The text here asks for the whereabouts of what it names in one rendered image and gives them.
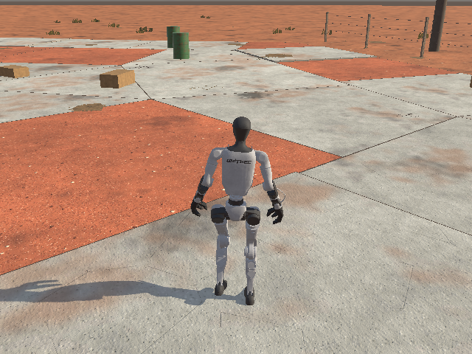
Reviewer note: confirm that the robot right hand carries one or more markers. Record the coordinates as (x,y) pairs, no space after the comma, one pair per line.
(277,212)

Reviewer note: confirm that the robot left hand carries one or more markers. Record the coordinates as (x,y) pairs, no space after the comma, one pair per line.
(200,205)

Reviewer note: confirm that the humanoid robot head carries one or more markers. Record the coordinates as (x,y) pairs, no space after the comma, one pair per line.
(241,127)

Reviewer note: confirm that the robot right upper arm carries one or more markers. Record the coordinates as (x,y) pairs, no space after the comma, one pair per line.
(265,168)

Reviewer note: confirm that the robot left forearm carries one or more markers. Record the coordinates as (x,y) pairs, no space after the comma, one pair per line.
(200,193)

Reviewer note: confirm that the robot left upper arm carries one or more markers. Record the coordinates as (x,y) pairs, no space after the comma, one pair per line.
(211,165)

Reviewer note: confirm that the robot right forearm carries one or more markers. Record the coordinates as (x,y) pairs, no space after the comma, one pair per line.
(274,197)

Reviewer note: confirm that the robot right shin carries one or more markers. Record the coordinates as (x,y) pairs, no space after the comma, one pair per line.
(251,271)

